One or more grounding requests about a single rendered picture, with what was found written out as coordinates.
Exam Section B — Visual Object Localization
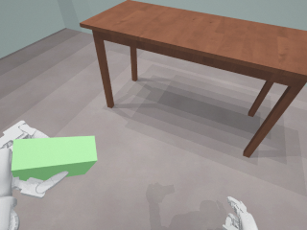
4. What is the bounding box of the right robot hand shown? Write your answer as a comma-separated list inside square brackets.
[223, 196, 258, 230]

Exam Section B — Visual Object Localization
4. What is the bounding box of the table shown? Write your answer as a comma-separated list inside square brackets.
[80, 0, 307, 158]

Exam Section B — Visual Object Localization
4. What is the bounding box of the sponge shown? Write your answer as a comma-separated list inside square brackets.
[11, 135, 98, 181]

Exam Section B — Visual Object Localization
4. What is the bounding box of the left robot hand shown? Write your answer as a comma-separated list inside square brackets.
[0, 120, 69, 199]

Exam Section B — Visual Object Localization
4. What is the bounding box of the left robot forearm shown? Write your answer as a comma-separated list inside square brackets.
[0, 195, 20, 230]

